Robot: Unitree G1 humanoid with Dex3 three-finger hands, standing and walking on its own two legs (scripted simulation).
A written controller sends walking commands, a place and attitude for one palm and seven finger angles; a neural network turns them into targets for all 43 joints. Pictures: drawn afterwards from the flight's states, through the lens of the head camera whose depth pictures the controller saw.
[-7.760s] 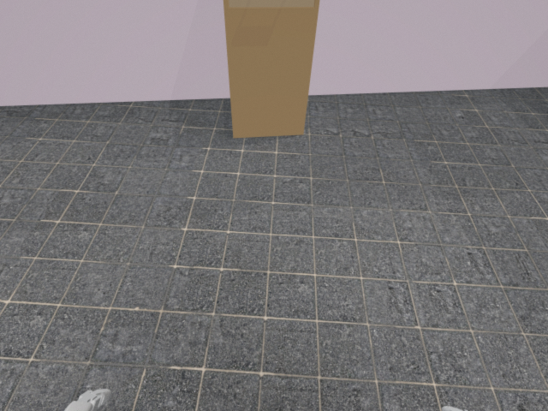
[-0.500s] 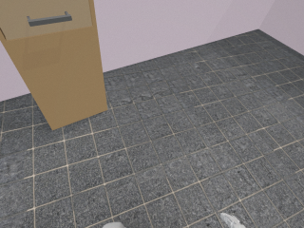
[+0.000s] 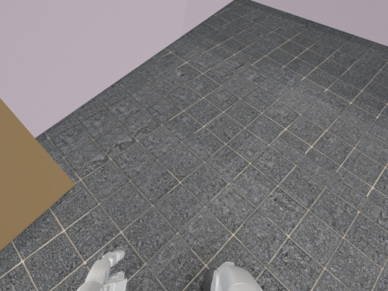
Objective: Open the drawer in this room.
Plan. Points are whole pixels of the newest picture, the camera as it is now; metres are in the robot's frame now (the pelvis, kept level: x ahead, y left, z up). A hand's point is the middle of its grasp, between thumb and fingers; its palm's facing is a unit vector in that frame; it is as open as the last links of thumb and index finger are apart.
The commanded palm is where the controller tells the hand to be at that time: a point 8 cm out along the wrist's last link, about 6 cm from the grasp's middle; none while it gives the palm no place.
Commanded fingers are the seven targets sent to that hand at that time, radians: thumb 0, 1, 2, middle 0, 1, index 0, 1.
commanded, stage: walk to a spot facing it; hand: left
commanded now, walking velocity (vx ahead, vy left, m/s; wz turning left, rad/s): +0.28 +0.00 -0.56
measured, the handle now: out of the picture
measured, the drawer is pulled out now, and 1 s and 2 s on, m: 0.00 0.00 0.00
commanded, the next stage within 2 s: turn to face it in 0.10 s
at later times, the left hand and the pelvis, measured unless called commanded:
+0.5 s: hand (117, 253) +0.22 +0.18 -0.17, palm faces +0.04 -0.98 -0.20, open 7.4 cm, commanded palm none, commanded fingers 0.00 0.90 0.90 -0.20 -0.30 -0.20 -0.30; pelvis +0.19 +0.00 +0.01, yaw -2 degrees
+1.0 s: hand (108, 219) +0.30 +0.21 -0.14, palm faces +0.21 -0.94 -0.27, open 7.4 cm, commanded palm none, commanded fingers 0.00 0.90 0.90 -0.20 -0.30 -0.20 -0.30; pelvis +0.22 -0.02 +0.01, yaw +12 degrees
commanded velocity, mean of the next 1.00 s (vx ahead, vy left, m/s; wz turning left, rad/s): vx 0.04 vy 0.00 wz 0.43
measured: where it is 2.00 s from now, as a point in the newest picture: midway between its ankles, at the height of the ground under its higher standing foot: (201, 281)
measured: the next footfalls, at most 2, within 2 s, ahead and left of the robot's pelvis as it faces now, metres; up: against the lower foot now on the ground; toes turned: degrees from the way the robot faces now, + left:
right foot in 0.04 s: +0.16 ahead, -0.09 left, +0.00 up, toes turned -10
left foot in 0.52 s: +0.31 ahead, +0.10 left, +0.00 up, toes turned +5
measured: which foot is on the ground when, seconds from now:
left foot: down 0.00-0.02, up 0.04-0.50, down 0.52-1.00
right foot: up 0.00-0.02, down 0.04-0.54, up 0.56-1.00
